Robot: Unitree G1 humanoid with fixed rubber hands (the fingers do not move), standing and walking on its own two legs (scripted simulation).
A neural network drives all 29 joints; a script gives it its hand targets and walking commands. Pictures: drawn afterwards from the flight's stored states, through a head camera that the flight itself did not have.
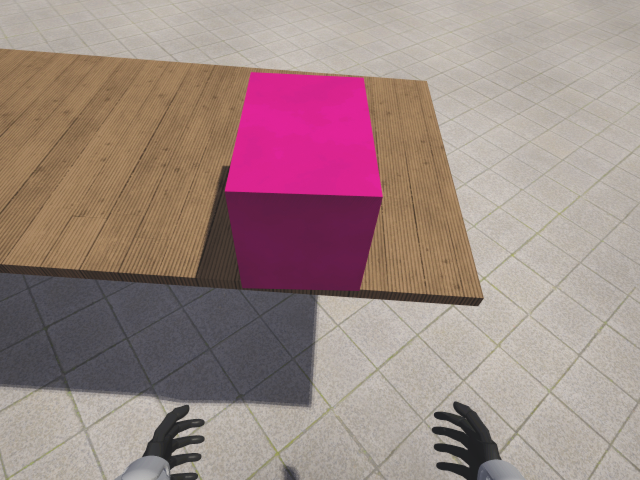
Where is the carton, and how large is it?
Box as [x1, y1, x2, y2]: [225, 72, 382, 290]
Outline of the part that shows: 251,72 225,187 226,201 242,287 359,290 382,197 363,78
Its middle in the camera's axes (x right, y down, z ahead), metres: -0.02 -0.09 +0.63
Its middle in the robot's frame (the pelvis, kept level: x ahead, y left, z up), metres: +0.54 +0.04 +0.05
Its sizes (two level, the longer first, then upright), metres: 0.286 0.188 0.211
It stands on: a table, 0.72 m high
